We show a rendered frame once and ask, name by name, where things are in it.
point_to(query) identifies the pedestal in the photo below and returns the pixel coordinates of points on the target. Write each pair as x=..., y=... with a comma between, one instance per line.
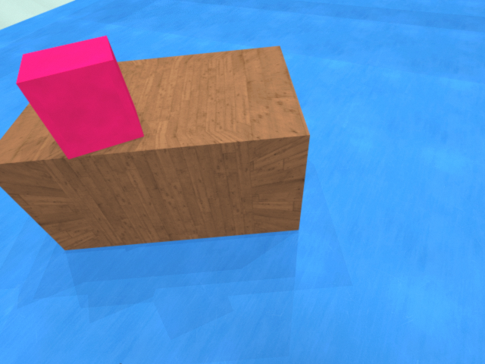
x=224, y=153

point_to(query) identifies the carton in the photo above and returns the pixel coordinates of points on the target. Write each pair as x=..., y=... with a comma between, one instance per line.
x=80, y=95

